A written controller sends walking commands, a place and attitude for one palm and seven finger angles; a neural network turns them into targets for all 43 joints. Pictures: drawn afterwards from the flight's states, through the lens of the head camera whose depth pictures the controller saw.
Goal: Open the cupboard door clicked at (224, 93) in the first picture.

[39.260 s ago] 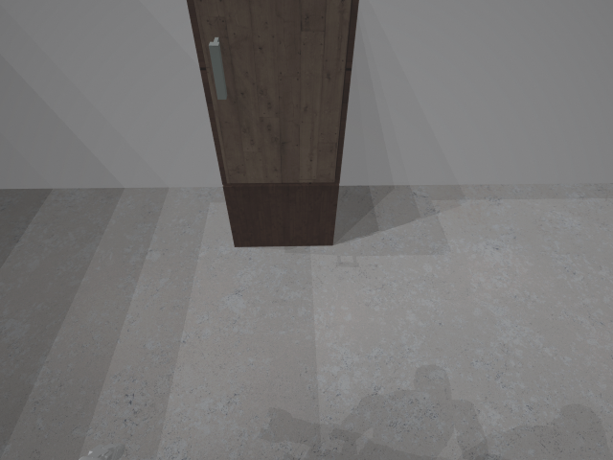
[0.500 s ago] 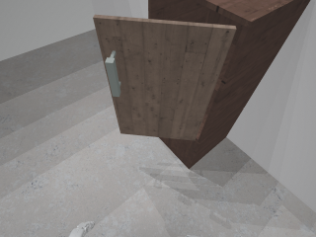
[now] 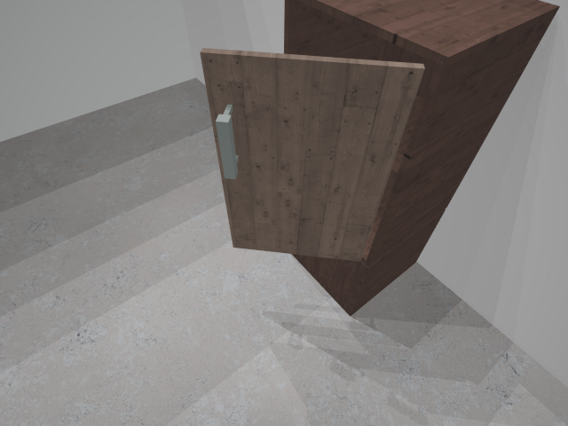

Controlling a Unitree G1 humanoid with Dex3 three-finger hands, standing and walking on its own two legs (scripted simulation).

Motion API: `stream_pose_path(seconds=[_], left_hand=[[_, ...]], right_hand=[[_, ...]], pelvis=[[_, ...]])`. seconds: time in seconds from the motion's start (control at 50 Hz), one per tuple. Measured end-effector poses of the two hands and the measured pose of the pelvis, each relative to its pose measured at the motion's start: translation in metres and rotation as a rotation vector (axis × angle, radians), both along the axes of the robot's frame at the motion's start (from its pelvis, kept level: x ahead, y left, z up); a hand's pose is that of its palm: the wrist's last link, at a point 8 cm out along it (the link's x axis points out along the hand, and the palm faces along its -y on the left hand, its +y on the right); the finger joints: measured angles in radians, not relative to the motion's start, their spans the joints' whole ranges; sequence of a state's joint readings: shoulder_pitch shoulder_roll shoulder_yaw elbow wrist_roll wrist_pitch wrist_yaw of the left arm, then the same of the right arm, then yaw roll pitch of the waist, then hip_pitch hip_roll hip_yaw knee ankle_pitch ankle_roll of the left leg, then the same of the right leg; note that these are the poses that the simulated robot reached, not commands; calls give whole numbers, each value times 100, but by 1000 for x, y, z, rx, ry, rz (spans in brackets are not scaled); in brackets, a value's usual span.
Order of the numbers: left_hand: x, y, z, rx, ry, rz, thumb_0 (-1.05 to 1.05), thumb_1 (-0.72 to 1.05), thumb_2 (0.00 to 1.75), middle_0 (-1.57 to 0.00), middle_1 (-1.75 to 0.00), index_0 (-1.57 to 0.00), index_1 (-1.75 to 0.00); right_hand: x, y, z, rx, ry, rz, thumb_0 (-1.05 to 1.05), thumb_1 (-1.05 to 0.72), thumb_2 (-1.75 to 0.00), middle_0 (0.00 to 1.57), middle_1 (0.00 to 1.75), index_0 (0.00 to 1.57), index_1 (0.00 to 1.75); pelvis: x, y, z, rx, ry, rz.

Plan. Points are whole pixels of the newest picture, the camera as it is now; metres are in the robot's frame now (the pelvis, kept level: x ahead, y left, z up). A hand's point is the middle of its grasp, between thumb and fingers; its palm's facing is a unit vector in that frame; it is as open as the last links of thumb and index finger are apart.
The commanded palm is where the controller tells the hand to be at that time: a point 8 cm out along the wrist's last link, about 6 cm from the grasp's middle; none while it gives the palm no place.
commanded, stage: come to a stop and stand still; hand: left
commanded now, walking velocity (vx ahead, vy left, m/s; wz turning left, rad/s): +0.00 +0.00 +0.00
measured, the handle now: (230, 142) +0.63 +0.15 +0.03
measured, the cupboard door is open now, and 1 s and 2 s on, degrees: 45 45 45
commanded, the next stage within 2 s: look again from close up in 0.38 s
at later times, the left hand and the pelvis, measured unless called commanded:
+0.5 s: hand out of the picture -0.01 +0.14 -0.17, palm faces +0.02 -0.99 -0.17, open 7.3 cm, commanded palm none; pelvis +0.00 -0.02 +0.01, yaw +1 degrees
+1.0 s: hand out of the picture +0.04 +0.17 -0.18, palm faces +0.00 -0.98 -0.22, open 7.4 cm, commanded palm none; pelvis +0.02 -0.01 +0.00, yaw +0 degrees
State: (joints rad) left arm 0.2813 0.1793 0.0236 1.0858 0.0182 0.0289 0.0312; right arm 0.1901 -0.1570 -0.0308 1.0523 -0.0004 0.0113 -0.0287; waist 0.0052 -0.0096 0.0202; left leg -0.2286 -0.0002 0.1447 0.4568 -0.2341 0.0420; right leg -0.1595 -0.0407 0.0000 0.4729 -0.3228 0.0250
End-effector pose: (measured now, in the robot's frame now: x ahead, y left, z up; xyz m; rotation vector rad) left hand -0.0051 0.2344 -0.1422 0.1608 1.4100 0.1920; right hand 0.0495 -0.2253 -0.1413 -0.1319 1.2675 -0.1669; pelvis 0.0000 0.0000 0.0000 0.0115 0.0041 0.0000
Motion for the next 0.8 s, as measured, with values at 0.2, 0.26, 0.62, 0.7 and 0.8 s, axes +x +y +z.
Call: stream_pose_path(seconds=[0.2,0.26,0.62,0.7,0.8], left_hand=[[-7,-32,-2,-48,-16,-18,2,92,90,-20,-30,-20,-30],[-10,-35,-3,-55,-6,-18,2,92,90,-20,-30,-21,-30],[-6,-33,-3,-31,15,-33,1,92,90,-20,-30,-21,-30],[6,-22,-1,-1,-18,-25,1,91,90,-20,-30,-21,-30],[21,-15,0,14,-51,-35,1,91,90,-19,-30,-20,-30]], right_hand=[[-68,-17,3,-10,147,-35,1,-92,-89,20,30,20,30],[-86,-16,4,-7,194,-46,1,-91,-89,20,30,20,30],[-71,8,-11,56,176,-12,1,-91,-89,20,30,20,30],[-51,7,-17,45,134,10,2,-93,-89,20,30,20,30],[-29,-1,-15,25,83,13,3,-94,-89,20,30,20,30]], pelvis=[[-6,-13,5,-3,-20,4],[-7,-16,5,-4,-19,6],[3,-10,-3,-22,15,19],[10,-6,-5,-12,8,16],[16,-5,-6,-1,2,5]])
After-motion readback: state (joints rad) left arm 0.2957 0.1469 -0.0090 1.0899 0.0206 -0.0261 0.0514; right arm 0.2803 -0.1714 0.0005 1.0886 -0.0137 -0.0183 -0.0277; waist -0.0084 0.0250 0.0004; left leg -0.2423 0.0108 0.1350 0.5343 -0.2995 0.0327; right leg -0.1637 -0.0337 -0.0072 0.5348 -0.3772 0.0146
